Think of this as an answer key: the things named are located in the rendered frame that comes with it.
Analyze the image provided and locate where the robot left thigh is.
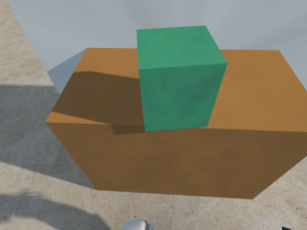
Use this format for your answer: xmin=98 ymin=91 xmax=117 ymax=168
xmin=120 ymin=218 xmax=154 ymax=230

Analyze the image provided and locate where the pedestal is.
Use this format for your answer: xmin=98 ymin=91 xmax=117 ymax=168
xmin=45 ymin=47 xmax=307 ymax=199

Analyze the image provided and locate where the carton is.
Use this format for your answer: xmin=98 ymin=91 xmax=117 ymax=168
xmin=136 ymin=25 xmax=227 ymax=132

